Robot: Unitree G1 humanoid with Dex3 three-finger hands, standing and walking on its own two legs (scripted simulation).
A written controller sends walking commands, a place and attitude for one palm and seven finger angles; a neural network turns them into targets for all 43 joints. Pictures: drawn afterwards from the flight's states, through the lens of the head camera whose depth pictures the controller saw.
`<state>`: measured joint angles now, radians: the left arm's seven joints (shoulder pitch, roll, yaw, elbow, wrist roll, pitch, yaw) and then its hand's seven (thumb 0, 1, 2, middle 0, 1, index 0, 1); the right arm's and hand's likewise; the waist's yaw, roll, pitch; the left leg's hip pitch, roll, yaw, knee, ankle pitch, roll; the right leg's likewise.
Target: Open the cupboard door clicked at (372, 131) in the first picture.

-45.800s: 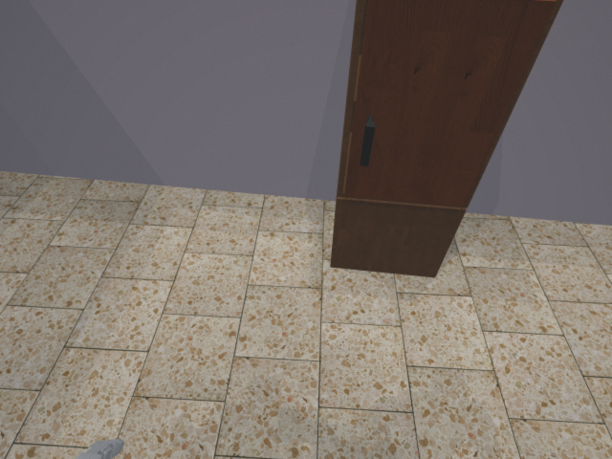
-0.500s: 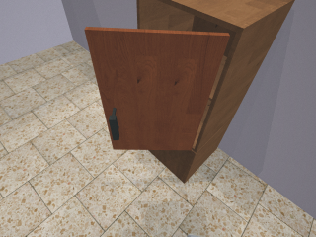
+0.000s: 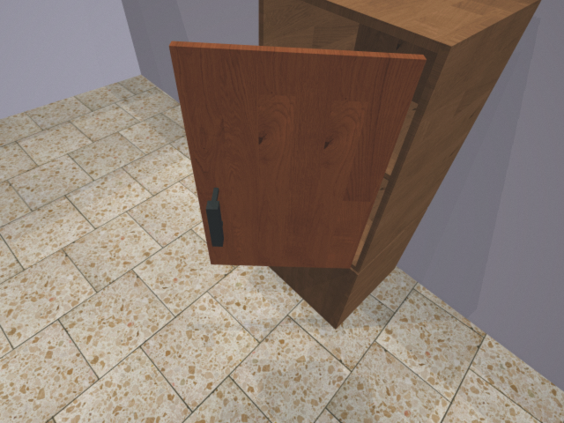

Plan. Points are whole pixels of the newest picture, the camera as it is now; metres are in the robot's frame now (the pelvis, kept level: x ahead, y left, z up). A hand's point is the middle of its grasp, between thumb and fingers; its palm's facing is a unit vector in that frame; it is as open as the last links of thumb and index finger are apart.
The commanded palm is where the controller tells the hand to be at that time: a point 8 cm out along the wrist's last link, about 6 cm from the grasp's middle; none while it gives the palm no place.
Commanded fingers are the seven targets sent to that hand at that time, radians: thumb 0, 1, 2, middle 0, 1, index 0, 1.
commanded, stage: come to a stop and stand still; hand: left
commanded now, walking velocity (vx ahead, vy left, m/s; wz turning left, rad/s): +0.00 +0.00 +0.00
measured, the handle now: (216, 217) +0.54 +0.17 -0.10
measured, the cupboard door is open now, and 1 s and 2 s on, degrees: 46 46 46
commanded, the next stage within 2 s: look again from close up in 0.86 s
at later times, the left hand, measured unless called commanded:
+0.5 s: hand out of the picture -0.07 +0.17 -0.16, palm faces +0.05 -0.97 -0.24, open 7.4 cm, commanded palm none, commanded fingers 0.00 0.90 0.90 -0.20 -0.30 -0.20 -0.30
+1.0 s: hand out of the picture -0.04 +0.14 -0.16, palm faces +0.06 -0.98 -0.20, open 7.3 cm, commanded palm none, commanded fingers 0.00 0.90 0.90 -0.20 -0.30 -0.20 -0.30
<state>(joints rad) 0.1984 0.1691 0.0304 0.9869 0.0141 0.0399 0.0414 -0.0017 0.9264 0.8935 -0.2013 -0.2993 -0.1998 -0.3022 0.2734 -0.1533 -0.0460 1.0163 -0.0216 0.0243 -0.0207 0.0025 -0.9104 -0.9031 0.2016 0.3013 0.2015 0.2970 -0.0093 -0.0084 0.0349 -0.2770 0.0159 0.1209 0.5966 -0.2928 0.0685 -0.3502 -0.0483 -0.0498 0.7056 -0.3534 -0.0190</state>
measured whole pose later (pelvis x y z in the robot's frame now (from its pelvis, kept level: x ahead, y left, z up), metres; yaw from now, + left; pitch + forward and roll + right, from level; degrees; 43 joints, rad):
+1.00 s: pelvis -0.05 -0.03 +0.00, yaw +2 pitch -1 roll +0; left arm 0.29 0.14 0.01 1.07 0.02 -0.01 0.02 0.01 0.92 0.89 -0.20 -0.30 -0.20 -0.30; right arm 0.33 -0.15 -0.02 1.08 -0.03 0.00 -0.01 0.00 -0.91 -0.90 0.20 0.30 0.20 0.30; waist -0.02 0.02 0.02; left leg -0.32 -0.01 0.07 0.48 -0.18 0.03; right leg -0.32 0.01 0.02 0.53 -0.23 -0.01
